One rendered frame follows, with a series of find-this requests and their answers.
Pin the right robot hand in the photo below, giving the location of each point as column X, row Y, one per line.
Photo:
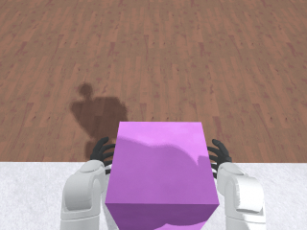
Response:
column 223, row 156

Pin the right robot forearm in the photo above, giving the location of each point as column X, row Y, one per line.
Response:
column 244, row 201

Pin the left robot hand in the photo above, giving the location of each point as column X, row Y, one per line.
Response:
column 98, row 153

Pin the left robot forearm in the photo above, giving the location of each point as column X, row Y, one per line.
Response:
column 81, row 197

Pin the carton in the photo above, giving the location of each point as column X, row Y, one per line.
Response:
column 161, row 177

